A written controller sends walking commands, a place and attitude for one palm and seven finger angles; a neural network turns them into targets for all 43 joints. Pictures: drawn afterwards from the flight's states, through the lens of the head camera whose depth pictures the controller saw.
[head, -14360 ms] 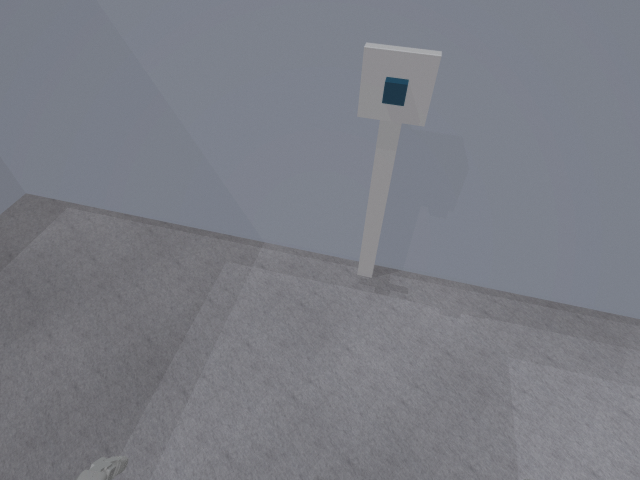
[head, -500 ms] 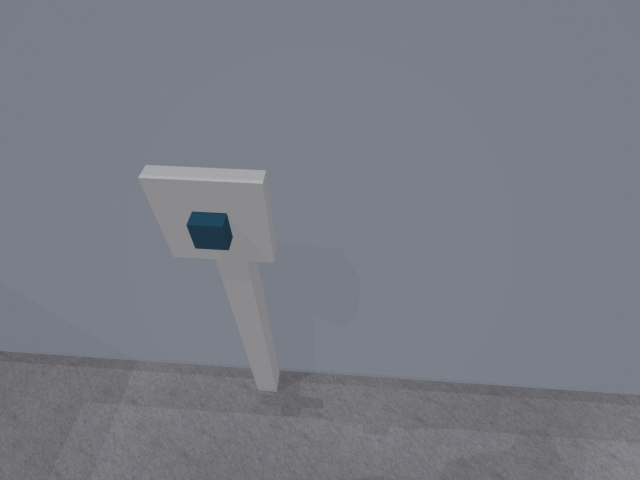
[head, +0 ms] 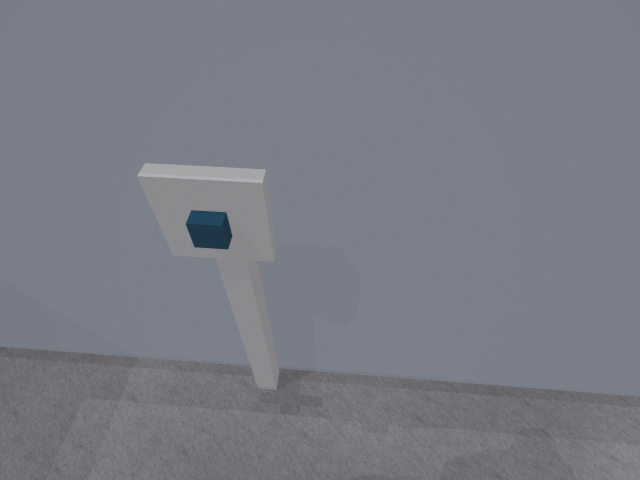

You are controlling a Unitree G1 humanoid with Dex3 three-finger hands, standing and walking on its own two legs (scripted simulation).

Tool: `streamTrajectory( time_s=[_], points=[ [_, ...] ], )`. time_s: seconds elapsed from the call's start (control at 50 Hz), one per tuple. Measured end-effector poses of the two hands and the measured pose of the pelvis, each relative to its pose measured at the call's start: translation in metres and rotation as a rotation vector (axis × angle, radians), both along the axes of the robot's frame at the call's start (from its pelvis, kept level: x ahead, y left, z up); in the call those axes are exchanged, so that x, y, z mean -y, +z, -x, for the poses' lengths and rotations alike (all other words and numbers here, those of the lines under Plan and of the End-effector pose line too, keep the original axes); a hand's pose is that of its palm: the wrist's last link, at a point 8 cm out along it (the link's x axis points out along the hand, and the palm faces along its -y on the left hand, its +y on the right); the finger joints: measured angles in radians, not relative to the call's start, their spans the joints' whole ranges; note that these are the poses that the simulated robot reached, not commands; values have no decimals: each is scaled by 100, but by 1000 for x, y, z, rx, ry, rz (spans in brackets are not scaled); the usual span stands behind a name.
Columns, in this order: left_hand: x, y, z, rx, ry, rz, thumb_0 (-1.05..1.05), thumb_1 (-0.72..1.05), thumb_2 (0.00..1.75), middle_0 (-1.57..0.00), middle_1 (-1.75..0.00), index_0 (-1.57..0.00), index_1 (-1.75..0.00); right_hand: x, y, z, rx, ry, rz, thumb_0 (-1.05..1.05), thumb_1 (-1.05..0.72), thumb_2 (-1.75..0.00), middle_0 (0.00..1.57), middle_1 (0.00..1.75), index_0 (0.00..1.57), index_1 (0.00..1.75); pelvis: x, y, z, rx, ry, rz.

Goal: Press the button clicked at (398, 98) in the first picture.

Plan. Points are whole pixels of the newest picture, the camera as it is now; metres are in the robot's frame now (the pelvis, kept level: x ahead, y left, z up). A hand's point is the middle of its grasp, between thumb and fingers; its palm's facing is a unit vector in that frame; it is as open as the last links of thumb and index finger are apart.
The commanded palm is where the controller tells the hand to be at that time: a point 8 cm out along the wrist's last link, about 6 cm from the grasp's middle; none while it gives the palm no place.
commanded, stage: raise the hand and make a fist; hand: left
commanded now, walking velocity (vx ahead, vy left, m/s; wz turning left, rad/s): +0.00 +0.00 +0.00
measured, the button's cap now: (210, 228) +0.46 +0.20 +0.03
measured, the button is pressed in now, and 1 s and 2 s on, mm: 0 0 0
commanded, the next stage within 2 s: aim a knuckle at the button in 1.98 s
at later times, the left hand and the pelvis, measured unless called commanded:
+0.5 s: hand out of the picture +0.11 +0.18 -0.06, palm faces +0.09 -1.00 -0.04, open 4.7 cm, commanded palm +0.11 +0.23 -0.04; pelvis -0.05 +0.00 -0.08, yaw +1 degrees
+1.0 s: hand (142, 463) +0.14 +0.21 -0.01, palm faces +0.01 -1.00 -0.09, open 3.1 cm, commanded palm +0.11 +0.27 -0.01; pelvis -0.07 +0.03 -0.08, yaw +2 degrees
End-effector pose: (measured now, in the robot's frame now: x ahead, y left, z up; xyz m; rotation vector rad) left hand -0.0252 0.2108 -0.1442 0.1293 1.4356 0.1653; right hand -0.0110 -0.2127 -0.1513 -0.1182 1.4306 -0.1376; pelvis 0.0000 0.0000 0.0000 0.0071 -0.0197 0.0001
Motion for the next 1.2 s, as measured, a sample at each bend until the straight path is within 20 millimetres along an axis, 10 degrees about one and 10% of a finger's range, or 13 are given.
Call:
streamTrajectory(
  time_s=[0.14,0.26,0.36,0.44,0.52,0.62,0.72,0.86,1.2],
  points=[
    [-40,97,-115,709,39,-165,6,98,90,-25,-36,-25,-35,28,14,-61,427,4,98,2,-93,-90,20,30,20,30,-7,-7,11,-16,18,-7],
    [2,151,-202,1308,-115,46,3,95,90,-36,-49,-36,-48,43,42,-132,776,58,153,1,-92,-90,20,30,20,30,-8,-28,29,-123,18,-15],
    [23,112,-182,1399,-185,245,1,92,90,-49,-62,-49,-62,44,59,-168,894,143,173,1,-91,-90,20,30,20,30,-3,-54,41,-180,5,-21],
    [-1,78,-134,1275,-120,169,1,91,90,-60,-74,-60,-73,34,57,-186,922,194,165,1,-91,-90,20,30,20,30,-1,-71,47,-190,13,-7],
    [-31,92,-107,1333,-103,16,2,90,90,-71,-86,-71,-85,12,38,-190,924,244,125,1,-91,-90,20,30,20,30,-3,-85,55,-202,32,24],
    [-27,128,-128,1557,-225,54,2,90,90,-84,-101,-84,-100,-18,2,-168,881,257,49,1,-91,-90,20,30,20,30,-9,-98,70,-213,42,59],
    [-6,115,-163,1412,-331,235,1,90,90,-98,-116,-98,-115,-30,-17,-123,773,152,14,1,-91,-90,20,30,21,30,-16,-94,76,-218,28,50],
    [-38,124,-148,1303,-148,103,2,90,90,-116,-136,-116,-135,-13,-4,-78,669,49,87,1,-90,-90,20,30,21,30,-23,-74,67,-194,6,35],
    [-64,149,-158,1396,-191,83,2,90,90,-130,-150,-129,-149,-11,35,-129,827,126,136,1,-91,-90,20,30,20,30,-32,-64,56,-172,25,49]
  ],
)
